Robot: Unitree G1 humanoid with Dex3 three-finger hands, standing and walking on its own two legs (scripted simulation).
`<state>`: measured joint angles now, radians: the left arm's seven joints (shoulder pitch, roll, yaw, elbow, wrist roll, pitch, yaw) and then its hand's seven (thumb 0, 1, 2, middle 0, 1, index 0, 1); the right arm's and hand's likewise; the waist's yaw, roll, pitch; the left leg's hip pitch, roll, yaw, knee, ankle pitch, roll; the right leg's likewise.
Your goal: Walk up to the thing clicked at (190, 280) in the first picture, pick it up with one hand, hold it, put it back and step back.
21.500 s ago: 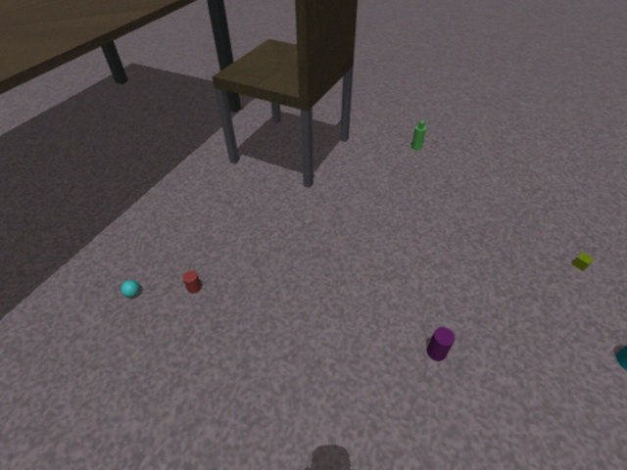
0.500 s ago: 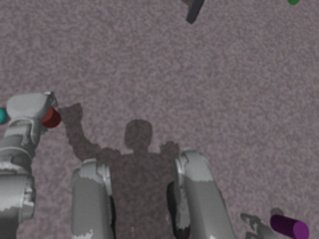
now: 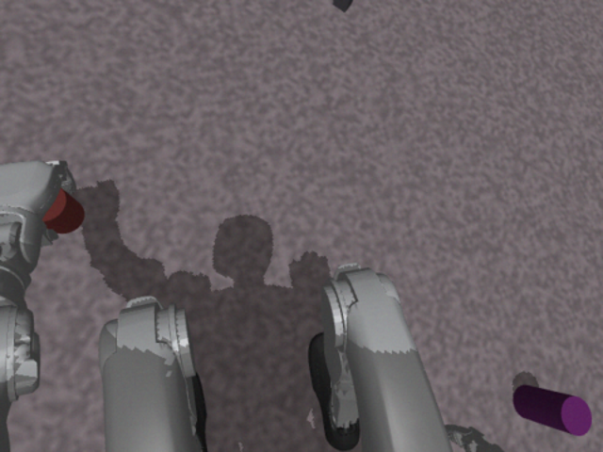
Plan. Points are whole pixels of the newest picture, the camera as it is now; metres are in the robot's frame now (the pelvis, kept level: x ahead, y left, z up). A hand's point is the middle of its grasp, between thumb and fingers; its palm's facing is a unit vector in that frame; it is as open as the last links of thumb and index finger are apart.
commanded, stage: lower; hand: left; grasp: from above
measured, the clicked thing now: (53, 209) +0.46 +0.29 -0.19
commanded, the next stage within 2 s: rest in 0.42 s
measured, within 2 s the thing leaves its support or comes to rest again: rests again in 1.52 s
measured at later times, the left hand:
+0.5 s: hand (55, 223) +0.45 +0.30 -0.22, palm faces -0.47 -0.07 -0.88, open 8.6 cm
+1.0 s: hand (70, 223) +0.46 +0.29 -0.27, palm faces -0.46 -0.09 -0.88, open 8.6 cm
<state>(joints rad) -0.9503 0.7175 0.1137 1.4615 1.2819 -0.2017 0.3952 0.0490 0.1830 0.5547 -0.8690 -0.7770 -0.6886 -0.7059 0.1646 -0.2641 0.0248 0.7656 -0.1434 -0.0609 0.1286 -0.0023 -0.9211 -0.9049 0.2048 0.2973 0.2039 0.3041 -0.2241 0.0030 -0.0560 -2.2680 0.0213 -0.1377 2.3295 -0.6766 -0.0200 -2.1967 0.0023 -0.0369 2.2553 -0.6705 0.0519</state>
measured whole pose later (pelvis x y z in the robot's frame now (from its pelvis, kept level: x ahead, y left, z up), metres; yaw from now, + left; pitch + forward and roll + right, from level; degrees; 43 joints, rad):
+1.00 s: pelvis +0.01 +0.00 -0.05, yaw -5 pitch +31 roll -11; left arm -0.98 0.88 0.19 1.62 1.33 -0.25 0.54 0.04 0.18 0.56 -0.94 -0.76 -0.70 -0.69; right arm 0.11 -0.30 0.14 0.75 -0.23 -0.11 0.19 0.00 -0.91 -0.90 0.20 0.30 0.20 0.30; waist -0.30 -0.07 0.07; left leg -2.37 0.01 -0.23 2.54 -0.72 -0.04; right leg -2.28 0.03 -0.10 2.41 -0.68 0.06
